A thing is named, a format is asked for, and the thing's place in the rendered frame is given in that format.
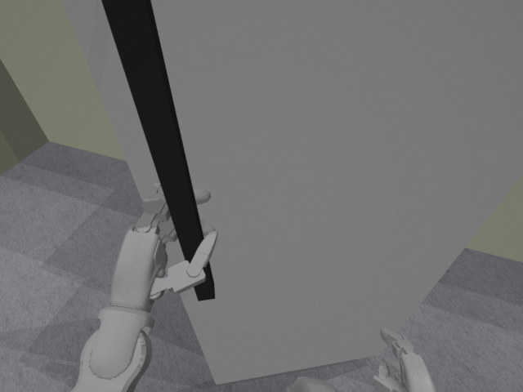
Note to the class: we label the left robot hand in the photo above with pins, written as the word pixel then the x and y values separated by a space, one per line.
pixel 135 284

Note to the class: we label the left robot forearm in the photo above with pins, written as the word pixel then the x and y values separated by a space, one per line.
pixel 117 355

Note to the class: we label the fridge door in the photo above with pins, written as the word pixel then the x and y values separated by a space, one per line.
pixel 352 150

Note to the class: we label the handle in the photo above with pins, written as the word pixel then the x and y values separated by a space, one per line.
pixel 135 33

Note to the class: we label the right robot hand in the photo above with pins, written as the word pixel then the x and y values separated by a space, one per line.
pixel 410 375

